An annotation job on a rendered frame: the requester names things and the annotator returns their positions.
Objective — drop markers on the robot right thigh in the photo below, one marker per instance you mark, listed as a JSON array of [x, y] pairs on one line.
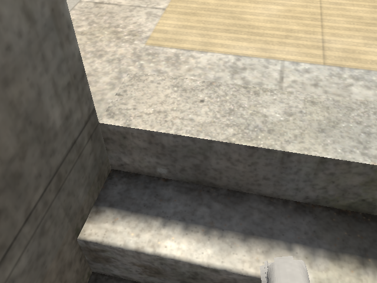
[[283, 270]]

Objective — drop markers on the right robot shin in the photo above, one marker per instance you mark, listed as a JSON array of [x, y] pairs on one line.
[[303, 263]]

